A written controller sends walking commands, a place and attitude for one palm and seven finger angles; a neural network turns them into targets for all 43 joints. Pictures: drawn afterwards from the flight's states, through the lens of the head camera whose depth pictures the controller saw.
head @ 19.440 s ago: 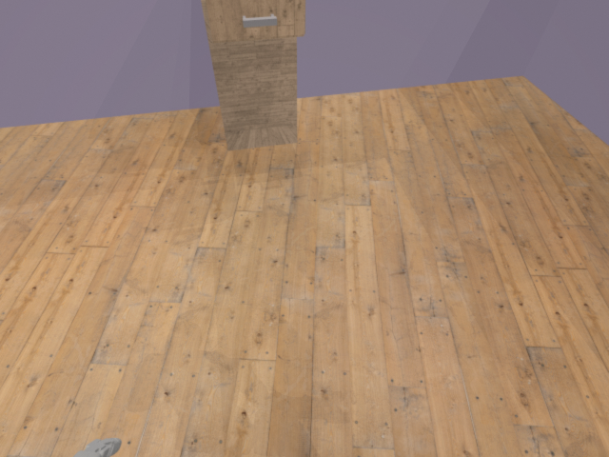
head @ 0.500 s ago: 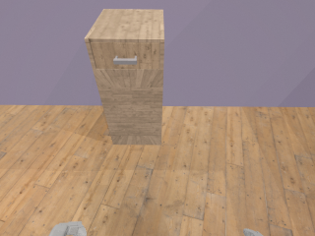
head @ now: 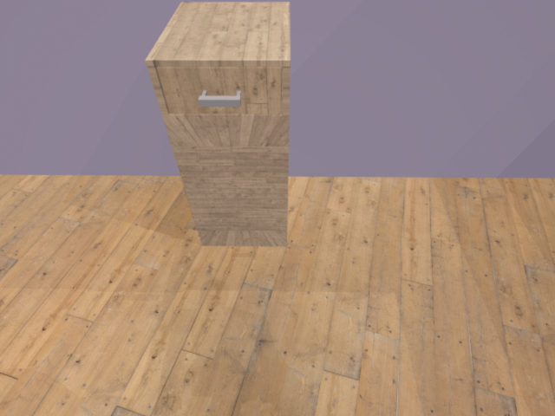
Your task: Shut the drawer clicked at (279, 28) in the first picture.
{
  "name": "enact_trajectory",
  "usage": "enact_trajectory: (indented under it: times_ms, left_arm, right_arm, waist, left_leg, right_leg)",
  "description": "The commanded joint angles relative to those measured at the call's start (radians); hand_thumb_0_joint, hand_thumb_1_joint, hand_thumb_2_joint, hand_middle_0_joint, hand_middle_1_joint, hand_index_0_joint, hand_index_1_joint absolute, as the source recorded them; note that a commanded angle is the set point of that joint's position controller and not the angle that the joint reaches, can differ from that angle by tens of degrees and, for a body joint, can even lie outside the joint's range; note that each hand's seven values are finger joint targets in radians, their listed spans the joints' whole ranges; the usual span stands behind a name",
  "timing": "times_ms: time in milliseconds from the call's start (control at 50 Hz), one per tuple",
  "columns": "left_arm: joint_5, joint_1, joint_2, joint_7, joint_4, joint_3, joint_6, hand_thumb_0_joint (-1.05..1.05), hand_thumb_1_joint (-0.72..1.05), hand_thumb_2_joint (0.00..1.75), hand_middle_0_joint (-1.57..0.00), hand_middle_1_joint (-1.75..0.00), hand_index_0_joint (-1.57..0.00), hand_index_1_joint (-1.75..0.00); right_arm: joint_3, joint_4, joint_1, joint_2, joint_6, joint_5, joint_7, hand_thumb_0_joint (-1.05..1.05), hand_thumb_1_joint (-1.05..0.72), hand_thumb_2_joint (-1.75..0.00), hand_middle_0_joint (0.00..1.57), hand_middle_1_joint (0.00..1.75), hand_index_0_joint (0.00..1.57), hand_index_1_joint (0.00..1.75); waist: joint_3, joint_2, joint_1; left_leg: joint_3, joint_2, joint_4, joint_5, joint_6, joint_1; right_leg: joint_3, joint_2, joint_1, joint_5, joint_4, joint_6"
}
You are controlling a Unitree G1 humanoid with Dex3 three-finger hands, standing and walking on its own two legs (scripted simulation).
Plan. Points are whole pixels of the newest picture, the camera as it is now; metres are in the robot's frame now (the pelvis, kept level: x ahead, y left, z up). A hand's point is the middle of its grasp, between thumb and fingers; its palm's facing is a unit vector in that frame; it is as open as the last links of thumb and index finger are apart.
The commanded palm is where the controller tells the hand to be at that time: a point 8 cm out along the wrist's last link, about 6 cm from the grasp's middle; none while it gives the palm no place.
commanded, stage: let the arm hang, fingers relaxed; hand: left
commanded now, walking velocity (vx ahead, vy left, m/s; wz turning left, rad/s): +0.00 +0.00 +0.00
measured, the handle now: (220, 97) +0.89 +0.21 -0.02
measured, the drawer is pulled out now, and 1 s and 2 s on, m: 0.00 0.00 0.00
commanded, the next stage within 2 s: look to check the result in 0.38 s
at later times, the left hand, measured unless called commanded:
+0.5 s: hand out of the picture +0.01 +0.17 -0.18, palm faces +0.02 -0.98 -0.21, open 7.4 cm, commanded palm none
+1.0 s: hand out of the picture +0.03 +0.18 -0.17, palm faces +0.01 -0.97 -0.24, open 7.4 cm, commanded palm none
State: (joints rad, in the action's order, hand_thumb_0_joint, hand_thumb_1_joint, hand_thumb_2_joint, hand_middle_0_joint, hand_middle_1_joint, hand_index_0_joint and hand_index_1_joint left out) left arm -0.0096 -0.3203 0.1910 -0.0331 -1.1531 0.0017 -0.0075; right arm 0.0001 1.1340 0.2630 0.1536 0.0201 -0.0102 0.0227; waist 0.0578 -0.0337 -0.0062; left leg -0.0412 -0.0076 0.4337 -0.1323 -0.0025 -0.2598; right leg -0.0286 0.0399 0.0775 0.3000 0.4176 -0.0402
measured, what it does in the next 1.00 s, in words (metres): stands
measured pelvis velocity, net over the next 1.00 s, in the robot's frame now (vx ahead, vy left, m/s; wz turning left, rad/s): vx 0.02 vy -0.01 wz -0.02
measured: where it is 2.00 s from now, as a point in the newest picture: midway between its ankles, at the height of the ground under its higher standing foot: outside the picture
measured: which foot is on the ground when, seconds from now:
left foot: down 0.00-1.00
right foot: down 0.00-1.00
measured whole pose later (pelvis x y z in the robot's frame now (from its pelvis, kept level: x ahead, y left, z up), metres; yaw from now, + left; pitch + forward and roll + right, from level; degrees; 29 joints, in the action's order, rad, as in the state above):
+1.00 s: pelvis +0.02 -0.01 +0.00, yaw -1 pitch -2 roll +0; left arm -0.01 -0.26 0.18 -0.03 -1.13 0.01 0.01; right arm 0.01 1.14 0.21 0.19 0.00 -0.01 0.03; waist 0.06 -0.01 -0.01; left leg -0.03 0.00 0.41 -0.15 -0.01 -0.22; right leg -0.01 0.05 0.03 0.30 0.37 -0.05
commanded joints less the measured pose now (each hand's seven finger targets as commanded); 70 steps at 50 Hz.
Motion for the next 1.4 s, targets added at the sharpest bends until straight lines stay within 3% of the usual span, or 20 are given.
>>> enact_trajectory:
  times_ms: [0, 280, 560, 800, 960, 1380]
  left_arm:
    - [0.002, -0.045, 0.098, -0.006, 0.027, 0.021, 0.014, 0.00, 0.90, 0.90, -0.20, -0.30, -0.20, -0.30]
    - [0.003, -0.025, 0.078, -0.009, 0.040, 0.032, 0.022, 0.00, 0.90, 0.90, -0.20, -0.30, -0.20, -0.30]
    - [0.004, -0.027, 0.093, -0.010, 0.039, 0.033, 0.025, 0.00, 0.90, 0.90, -0.20, -0.30, -0.20, -0.30]
    - [0.003, -0.009, 0.112, -0.007, 0.038, 0.034, 0.025, 0.00, 0.90, 0.90, -0.20, -0.30, -0.20, -0.30]
    - [0.002, 0.015, 0.132, -0.007, 0.044, 0.039, 0.028, 0.00, 0.90, 0.90, -0.20, -0.30, -0.20, -0.30]
    - [0.003, 0.066, 0.178, -0.003, 0.057, 0.044, 0.031, 0.00, 0.90, 0.90, -0.20, -0.30, -0.20, -0.30]
  right_arm:
    - [0.026, -0.023, 0.047, 0.116, -0.011, -0.006, 0.015, 0.00, -0.90, -0.90, 0.20, 0.30, 0.20, 0.30]
    - [0.026, -0.020, 0.042, 0.097, -0.022, -0.008, 0.022, 0.00, -0.90, -0.90, 0.20, 0.30, 0.20, 0.30]
    - [0.032, -0.026, 0.028, 0.119, -0.022, -0.004, 0.025, 0.00, -0.90, -0.90, 0.20, 0.30, 0.20, 0.30]
    - [0.033, -0.024, -0.001, 0.144, -0.023, -0.005, 0.023, 0.00, -0.90, -0.90, 0.20, 0.30, 0.20, 0.30]
    - [0.036, -0.032, -0.023, 0.163, -0.027, -0.005, 0.022, 0.00, -0.90, -0.90, 0.20, 0.30, 0.20, 0.30]
    - [0.036, -0.035, -0.057, 0.212, -0.028, -0.005, 0.019, 0.00, -0.90, -0.90, 0.20, 0.30, 0.20, 0.30]
  waist:
    - [0.054, 0.054, -0.002]
    - [0.029, 0.015, 0.002]
    - [0.002, 0.036, -0.001]
    - [0.020, 0.021, -0.001]
    - [0.001, 0.037, 0.001]
    - [-0.010, 0.034, 0.000]
  left_leg:
    - [-0.072, 0.087, -0.055, 0.023, 0.039, 0.080]
    - [-0.056, 0.089, -0.040, 0.103, 0.034, 0.082]
    - [-0.045, 0.096, -0.028, 0.138, 0.034, 0.119]
    - [-0.055, 0.100, -0.053, 0.109, 0.035, 0.125]
    - [-0.054, 0.103, -0.052, 0.151, 0.035, 0.136]
    - [-0.053, 0.110, -0.070, 0.154, 0.030, 0.156]
  right_leg:
    - [0.096, -0.125, 0.165, -0.011, -0.132, -0.024]
    - [0.100, -0.133, 0.111, -0.143, -0.123, -0.017]
    - [0.104, -0.134, 0.091, -0.232, -0.125, -0.008]
    - [0.107, -0.131, 0.101, -0.167, -0.138, -0.012]
    - [0.104, -0.137, 0.076, -0.232, -0.136, -0.008]
    - [0.116, -0.140, 0.063, -0.244, -0.153, -0.009]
